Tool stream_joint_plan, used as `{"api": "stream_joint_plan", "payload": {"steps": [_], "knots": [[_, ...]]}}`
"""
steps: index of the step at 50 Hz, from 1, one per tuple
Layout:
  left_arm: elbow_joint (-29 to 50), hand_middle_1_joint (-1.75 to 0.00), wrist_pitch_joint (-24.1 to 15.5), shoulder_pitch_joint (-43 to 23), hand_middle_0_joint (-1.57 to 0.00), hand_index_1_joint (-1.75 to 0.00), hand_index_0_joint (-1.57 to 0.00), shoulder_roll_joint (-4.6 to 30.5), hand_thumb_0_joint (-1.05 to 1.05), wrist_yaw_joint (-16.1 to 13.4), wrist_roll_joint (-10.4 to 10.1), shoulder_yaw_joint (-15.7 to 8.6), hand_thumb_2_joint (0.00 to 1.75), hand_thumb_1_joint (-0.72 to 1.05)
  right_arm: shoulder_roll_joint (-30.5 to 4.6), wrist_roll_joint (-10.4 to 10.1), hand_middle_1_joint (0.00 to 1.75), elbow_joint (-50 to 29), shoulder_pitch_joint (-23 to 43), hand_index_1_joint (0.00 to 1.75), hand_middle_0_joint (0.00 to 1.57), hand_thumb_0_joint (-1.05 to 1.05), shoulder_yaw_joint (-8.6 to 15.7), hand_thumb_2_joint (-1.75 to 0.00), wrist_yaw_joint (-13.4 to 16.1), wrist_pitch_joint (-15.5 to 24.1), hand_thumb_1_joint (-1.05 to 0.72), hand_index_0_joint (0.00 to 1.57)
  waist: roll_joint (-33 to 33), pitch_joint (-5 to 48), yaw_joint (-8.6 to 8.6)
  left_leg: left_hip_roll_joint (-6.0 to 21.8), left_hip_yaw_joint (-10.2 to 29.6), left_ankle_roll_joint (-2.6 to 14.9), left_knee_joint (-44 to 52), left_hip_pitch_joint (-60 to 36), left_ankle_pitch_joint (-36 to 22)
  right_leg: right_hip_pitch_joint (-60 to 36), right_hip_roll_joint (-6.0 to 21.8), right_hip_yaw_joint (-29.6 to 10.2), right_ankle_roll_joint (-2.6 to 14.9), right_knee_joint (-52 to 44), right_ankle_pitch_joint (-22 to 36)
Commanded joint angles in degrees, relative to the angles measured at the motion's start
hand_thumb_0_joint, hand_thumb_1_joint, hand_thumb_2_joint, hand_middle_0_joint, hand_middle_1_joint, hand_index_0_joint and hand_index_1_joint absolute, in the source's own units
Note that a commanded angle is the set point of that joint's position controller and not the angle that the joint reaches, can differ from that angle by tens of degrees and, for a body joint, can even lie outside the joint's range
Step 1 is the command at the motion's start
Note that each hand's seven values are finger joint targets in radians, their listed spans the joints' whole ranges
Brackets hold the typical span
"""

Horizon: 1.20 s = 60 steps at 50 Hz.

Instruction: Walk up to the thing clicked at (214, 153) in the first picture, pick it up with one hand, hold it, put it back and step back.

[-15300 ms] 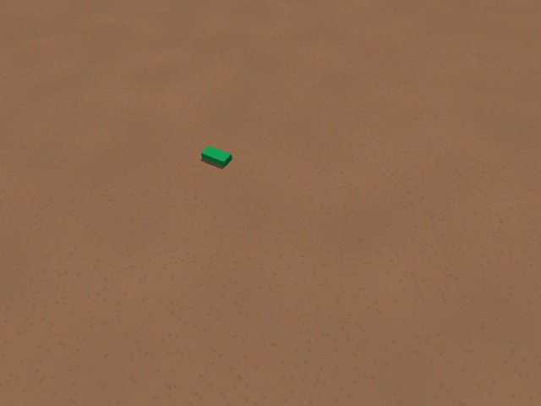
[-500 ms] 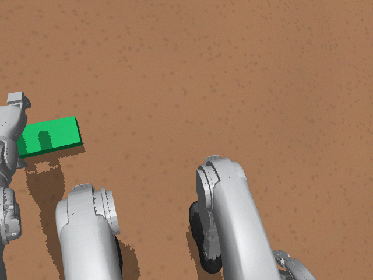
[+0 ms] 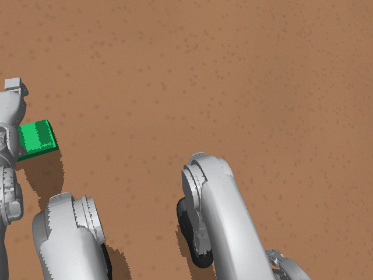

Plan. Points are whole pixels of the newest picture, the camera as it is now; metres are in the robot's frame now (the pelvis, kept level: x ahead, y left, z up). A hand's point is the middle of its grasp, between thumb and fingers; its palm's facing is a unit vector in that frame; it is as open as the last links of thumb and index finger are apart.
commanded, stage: approach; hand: left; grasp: from above
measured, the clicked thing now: (18, 144) +0.47 +0.27 -0.30
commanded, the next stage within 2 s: close in in 0.24 s
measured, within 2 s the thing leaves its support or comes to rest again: neither
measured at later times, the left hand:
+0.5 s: hand out of the picture +0.47 +0.28 -0.18, palm faces -0.45 -0.10 -0.89, open 13.8 cm
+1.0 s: hand (13, 143) +0.46 +0.27 -0.25, palm faces -0.47 -0.12 -0.88, open 14.1 cm
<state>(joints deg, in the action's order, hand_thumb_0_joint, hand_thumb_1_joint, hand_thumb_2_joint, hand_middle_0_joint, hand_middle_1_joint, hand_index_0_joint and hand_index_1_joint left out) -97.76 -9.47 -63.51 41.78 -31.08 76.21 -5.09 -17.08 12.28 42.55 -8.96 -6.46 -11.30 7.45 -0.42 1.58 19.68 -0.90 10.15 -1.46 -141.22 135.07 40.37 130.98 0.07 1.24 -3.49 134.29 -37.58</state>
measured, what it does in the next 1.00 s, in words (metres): stands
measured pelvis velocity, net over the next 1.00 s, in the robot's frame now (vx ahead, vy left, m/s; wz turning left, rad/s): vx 0.00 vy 0.00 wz -0.05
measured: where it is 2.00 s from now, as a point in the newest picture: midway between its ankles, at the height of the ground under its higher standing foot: (153, 266)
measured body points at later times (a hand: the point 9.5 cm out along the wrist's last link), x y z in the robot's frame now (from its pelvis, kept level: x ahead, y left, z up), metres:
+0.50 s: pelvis +0.01 +0.00 +0.00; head +0.25 +0.08 +0.37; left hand +0.49 +0.28 -0.13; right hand +0.05 -0.27 -0.09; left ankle +0.07 +0.13 -0.28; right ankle +0.11 -0.14 -0.28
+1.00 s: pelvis +0.00 +0.00 -0.02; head +0.28 +0.10 +0.33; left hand +0.48 +0.27 -0.20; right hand +0.01 -0.26 -0.08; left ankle +0.07 +0.13 -0.28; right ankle +0.11 -0.14 -0.28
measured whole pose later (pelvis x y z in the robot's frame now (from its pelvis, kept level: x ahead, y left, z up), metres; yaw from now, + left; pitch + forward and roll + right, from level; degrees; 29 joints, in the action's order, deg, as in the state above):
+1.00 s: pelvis +0.00 +0.00 -0.02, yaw -3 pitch +31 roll -12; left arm -101.3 -12.2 -61.0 50.1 -36.0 76.6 -8.4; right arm -18.4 16.2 42.8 -8.9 -10.8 -14.6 11.1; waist -4.1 -5.2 21.6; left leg -0.9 12.8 -1.5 -146.1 135.9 42.2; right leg 131.0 -1.0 2.9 -4.3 137.0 -38.2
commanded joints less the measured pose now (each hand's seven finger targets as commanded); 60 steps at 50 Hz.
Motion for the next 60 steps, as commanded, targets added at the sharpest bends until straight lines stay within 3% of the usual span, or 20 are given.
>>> {"api": "stream_joint_plan", "payload": {"steps": [1,4,8,11,13,15,17,20,23,24,25,27,29,31,33,36,42,50,55,60], "knots": [[8.00,-1.02,2.34,-12.02,-0.08,-1.03,-0.08,17.16,0.00,-3.31,-1.29,-3.99,1.02,-0.54,-15.24,-0.42,0.30,-1.60,-10.92,0.30,0.20,0.00,4.04,-0.89,0.03,-0.22,-0.89,0.20,21.64,41.08,-3.39,-0.60,-8.09,2.52,15.80,-30.53,-13.45,-21.32,-1.79,8.40,5.29,-10.35,14.12],[8.35,-1.02,3.20,-11.74,-0.08,-1.02,-0.08,15.81,0.00,-2.63,-2.64,-3.64,1.01,-0.54,-15.32,-0.65,0.30,-1.46,-11.32,0.30,0.20,0.00,4.32,-0.89,-0.44,-0.37,-0.89,0.20,18.76,38.43,-2.07,-0.38,-8.20,3.06,14.68,-27.12,-12.40,-21.56,-2.10,8.29,4.91,-10.56,14.05],[14.98,-1.01,2.08,-12.65,-0.08,-1.02,-0.07,17.57,0.00,-0.40,-4.93,-4.39,1.04,-0.57,-15.52,-1.02,0.30,-0.97,-11.96,0.30,0.20,0.00,4.69,-0.89,-0.51,0.04,-0.89,0.20,18.31,39.59,-3.01,-0.31,-7.94,3.32,14.27,-26.00,-10.19,-22.52,-2.04,8.05,4.87,-11.17,11.68],[15.77,-1.02,0.48,-14.55,-0.08,-1.03,-0.07,13.03,0.00,1.66,-5.69,-1.58,1.03,-0.56,-14.90,-1.04,0.30,0.65,-13.72,0.30,0.20,0.00,5.27,-0.89,-0.73,0.36,-0.90,0.20,17.36,36.66,-0.37,-0.29,-7.68,3.09,13.72,-25.44,-8.32,-20.49,-1.98,8.42,4.93,-11.45,10.26],[20.81,-1.04,-1.03,-15.32,-0.09,-1.05,-0.08,14.04,0.00,2.48,-6.06,-1.94,1.07,-0.56,-15.21,-1.30,0.30,0.81,-14.33,0.30,0.20,0.00,6.10,-0.90,-0.34,0.20,-0.90,0.20,19.52,40.89,-1.38,-0.32,-7.30,2.67,14.19,-28.18,-9.65,-21.56,-1.86,8.61,5.01,-11.76,11.02],[19.39,-1.06,-1.54,-13.75,-0.10,-1.07,-0.09,9.18,0.00,3.42,-5.63,1.02,1.07,-0.54,-14.77,-1.21,0.30,1.51,-14.64,0.30,0.20,0.00,6.56,-0.90,-0.58,0.32,-0.90,0.20,19.35,39.45,-0.28,-0.11,-7.34,2.36,13.79,-29.46,-10.27,-20.77,-1.90,8.87,5.02,-11.67,11.95],[19.42,-1.08,-1.99,-16.20,-0.13,-1.09,-0.12,8.61,0.00,3.52,-5.70,1.77,1.12,-0.49,-15.08,-1.53,0.30,1.61,-15.29,0.30,0.20,0.00,6.72,-0.90,-0.59,0.15,-0.90,0.20,18.68,38.52,0.62,-0.21,-7.02,2.32,14.03,-29.14,-10.01,-19.86,-1.73,9.32,5.01,-11.82,12.01],[16.43,-1.05,-1.71,-13.82,-0.07,-1.05,-0.07,10.61,0.00,2.78,-4.64,0.92,1.04,-0.55,-15.48,-1.94,0.30,1.53,-14.69,0.30,0.20,0.00,6.74,-0.90,-0.25,-0.23,-0.90,0.20,19.75,38.89,-1.43,-0.25,-6.78,1.94,15.02,-30.98,-12.02,-18.89,-1.75,9.55,5.37,-11.41,12.83],[10.14,-1.06,-1.13,-11.64,-0.08,-1.05,-0.08,8.87,0.00,1.95,-3.54,1.30,1.04,-0.53,-15.11,-1.76,0.30,1.06,-14.18,0.30,0.20,0.00,5.84,-0.89,-0.22,-0.69,-0.89,0.20,16.55,35.33,-0.56,-0.51,-6.79,2.37,14.82,-27.91,-12.70,-19.68,-1.79,9.47,5.10,-11.46,13.77],[8.03,-1.06,-1.03,-12.64,-0.09,-1.06,-0.09,8.98,0.00,1.83,-3.27,1.31,1.04,-0.52,-15.01,-1.49,0.30,0.92,-14.25,0.30,0.20,0.00,5.48,-0.89,-0.40,-0.55,-0.89,0.20,15.74,33.28,0.46,-0.53,-6.69,2.49,14.64,-26.94,-11.69,-18.87,-1.67,9.65,5.05,-11.16,13.08],[9.39,-1.07,-1.25,-12.76,-0.09,-1.07,-0.09,10.74,0.00,1.50,-3.17,0.51,1.07,-0.51,-15.18,-1.55,0.30,0.78,-13.44,0.30,0.20,0.00,5.45,-0.89,-0.29,-0.58,-0.89,0.20,16.33,34.52,-0.88,-0.50,-6.68,2.60,14.98,-27.31,-11.73,-19.32,-1.93,9.40,5.10,-11.48,12.91],[9.41,-1.06,-1.25,-14.21,-0.09,-1.06,-0.09,13.14,0.00,0.52,-2.26,-0.79,1.05,-0.50,-15.57,-1.26,0.30,0.08,-13.06,0.30,0.20,0.00,5.07,-0.89,-0.28,-0.42,-0.89,0.20,19.05,35.22,-1.00,-0.56,-6.65,2.22,15.49,-29.17,-12.72,-19.31,-1.62,9.48,5.27,-10.71,13.37],[6.78,-1.04,-1.01,-14.43,-0.09,-1.04,-0.09,11.28,0.00,-0.18,-1.36,0.14,1.01,-0.50,-15.38,-0.54,0.30,-0.02,-12.32,0.30,0.20,0.00,4.62,-0.89,-0.65,-0.19,-0.89,0.20,18.56,34.24,0.65,-0.38,-6.44,2.18,14.76,-29.99,-12.54,-18.28,-1.80,9.85,5.18,-10.01,13.45],[6.97,-1.04,-1.67,-16.58,-0.08,-1.03,-0.09,13.30,0.00,-1.31,-1.44,-0.67,1.00,-0.51,-15.64,-0.06,0.30,-0.23,-11.96,0.30,0.20,0.00,4.12,-0.89,-0.83,0.34,-0.89,0.20,17.39,33.40,1.45,-0.42,-6.63,2.76,13.90,-27.21,-9.92,-19.04,-2.10,9.61,4.90,-10.95,11.85],[6.48,-1.00,-1.75,-14.56,-0.07,-1.01,-0.06,15.49,0.00,-2.53,-0.98,-1.72,1.01,-0.55,-15.69,-0.11,0.30,-0.43,-11.27,0.30,0.20,0.00,3.89,-0.90,-0.52,0.41,-0.89,0.20,18.88,35.07,-0.53,-0.41,-6.95,2.67,14.24,-27.66,-9.93,-19.57,-2.11,9.32,5.05,-10.98,11.47],[2.96,-1.00,-1.79,-15.52,-0.07,-1.01,-0.06,14.31,0.00,-3.89,-0.44,-1.60,1.01,-0.55,-16.32,1.11,0.30,-0.32,-11.45,0.30,0.20,0.00,3.34,-0.90,-0.77,0.92,-0.89,0.20,17.41,31.33,2.47,-0.17,-6.48,2.78,13.36,-25.81,-8.36,-18.17,-2.27,9.98,4.71,-10.45,10.43],[1.21,-1.00,-2.67,-15.15,-0.07,-1.01,-0.06,17.36,0.00,-5.65,-0.55,-2.33,1.00,-0.54,-17.70,2.42,0.30,-0.36,-10.45,0.30,0.20,0.00,2.07,-0.90,-1.51,2.87,-0.89,0.20,18.69,29.86,2.84,0.18,-5.60,2.49,12.02,-26.60,-6.87,-17.81,-2.50,10.83,4.55,-9.45,9.36],[4.61,-0.98,-3.33,-13.25,-0.07,-1.00,-0.05,21.57,0.00,-8.13,-0.31,-4.64,1.02,-0.55,-18.42,4.05,0.30,0.59,-10.72,0.30,0.20,0.00,-0.03,-0.90,-3.55,4.10,-0.89,0.20,24.27,34.39,3.06,0.94,-4.38,1.44,10.29,-31.20,-15.09,-22.32,-3.11,12.21,4.43,-6.67,17.28],[0.26,-0.98,-2.64,-12.10,-0.07,-0.99,-0.06,21.31,0.00,-9.19,-0.47,-4.58,1.01,-0.54,-18.96,4.91,0.30,0.86,-10.31,0.30,0.20,0.00,-1.14,-0.90,-5.08,5.01,-0.89,0.20,22.44,28.36,4.55,1.08,-4.12,1.68,8.98,-27.74,-13.78,-21.00,-3.24,12.79,4.11,-6.37,16.78],[0.00,-0.99,-2.58,-11.20,-0.07,-1.00,-0.07,22.69,0.00,-9.60,-0.54,-5.15,0.99,-0.53,-19.85,5.36,0.30,0.72,-9.30,0.30,0.20,0.00,-1.66,-0.90,-6.11,5.88,-0.89,0.20,22.86,28.70,4.42,1.26,-3.27,1.45,9.39,-28.99,-13.52,-21.89,-3.53,13.38,4.10,-6.08,16.19]]}}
